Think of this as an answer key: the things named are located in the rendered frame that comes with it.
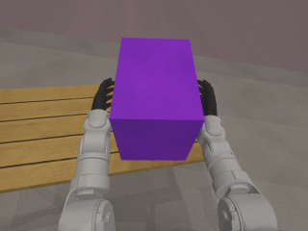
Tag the left robot forearm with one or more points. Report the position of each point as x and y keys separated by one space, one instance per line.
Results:
x=91 y=180

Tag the robot left hand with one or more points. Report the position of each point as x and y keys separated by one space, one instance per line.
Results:
x=101 y=97

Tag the right robot upper arm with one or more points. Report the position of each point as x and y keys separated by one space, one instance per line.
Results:
x=246 y=212

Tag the left robot upper arm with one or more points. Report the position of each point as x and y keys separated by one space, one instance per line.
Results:
x=88 y=215

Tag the right robot forearm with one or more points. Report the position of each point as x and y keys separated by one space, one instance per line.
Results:
x=227 y=175

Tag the table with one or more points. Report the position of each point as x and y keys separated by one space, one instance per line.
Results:
x=40 y=133

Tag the robot right hand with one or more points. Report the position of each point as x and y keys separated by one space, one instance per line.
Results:
x=208 y=99

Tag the carton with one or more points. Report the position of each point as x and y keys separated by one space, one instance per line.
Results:
x=156 y=111

